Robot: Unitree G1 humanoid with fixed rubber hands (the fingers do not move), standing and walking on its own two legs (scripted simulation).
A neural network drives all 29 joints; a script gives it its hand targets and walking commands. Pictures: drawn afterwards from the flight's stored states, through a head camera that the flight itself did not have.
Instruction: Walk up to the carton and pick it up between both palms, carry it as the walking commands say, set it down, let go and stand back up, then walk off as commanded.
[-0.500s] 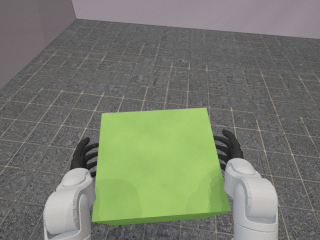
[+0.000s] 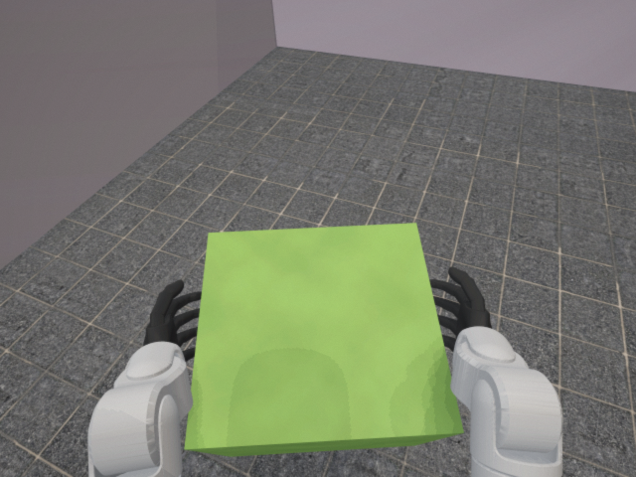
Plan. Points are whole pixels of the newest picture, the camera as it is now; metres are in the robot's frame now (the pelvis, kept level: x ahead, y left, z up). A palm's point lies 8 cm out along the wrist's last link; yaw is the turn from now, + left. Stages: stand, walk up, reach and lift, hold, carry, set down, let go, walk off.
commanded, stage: carry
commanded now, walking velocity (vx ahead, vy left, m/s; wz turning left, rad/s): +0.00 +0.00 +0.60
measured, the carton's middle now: (318, 346) +0.28 -0.01 +0.02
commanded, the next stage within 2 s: none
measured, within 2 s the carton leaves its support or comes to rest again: neither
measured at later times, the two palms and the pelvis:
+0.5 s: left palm (41, 464) +0.15 +0.25 +0.09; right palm (368, 349) +0.24 -0.06 +0.09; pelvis -0.05 +0.02 -0.01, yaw +15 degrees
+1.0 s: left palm out of the picture +0.09 +0.23 +0.10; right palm (388, 382) +0.19 -0.07 +0.11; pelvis -0.09 +0.01 +0.00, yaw +16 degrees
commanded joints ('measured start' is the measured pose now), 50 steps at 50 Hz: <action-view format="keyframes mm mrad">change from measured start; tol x32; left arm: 1 -397 -829 -623 -74 -362 6 -238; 50 -521 -875 -655 -9 -394 34 -246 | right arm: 1 -420 897 689 -42 397 2 250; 50 -414 890 600 50 334 4 247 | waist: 1 28 -212 -131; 7 27 -203 -195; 10 0 358 -175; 28 29 -262 -240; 50 34 7 -188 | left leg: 1 13 9 51 -86 -15 -5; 6 140 -16 76 -405 80 28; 11 522 359 -455 -586 1064 265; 29 84 9 -77 -356 -27 34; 39 322 160 -196 -610 422 74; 50 234 123 -134 -691 159 59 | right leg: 1 99 -221 80 -139 368 -59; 7 117 -254 30 56 415 45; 10 -392 -34 30 479 -421 180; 13 -375 -33 155 589 -278 140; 27 231 -46 220 -240 87 33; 50 39 -19 187 -167 17 13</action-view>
